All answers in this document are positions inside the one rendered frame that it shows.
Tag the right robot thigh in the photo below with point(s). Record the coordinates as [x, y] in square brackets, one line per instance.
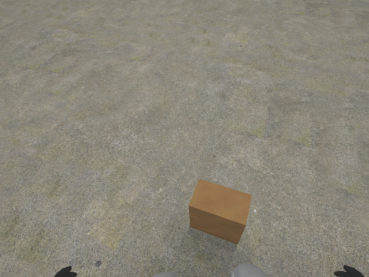
[247, 270]

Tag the carton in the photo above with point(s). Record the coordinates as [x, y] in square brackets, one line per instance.
[219, 211]

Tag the robot right hand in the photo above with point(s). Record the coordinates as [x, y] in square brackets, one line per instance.
[350, 272]

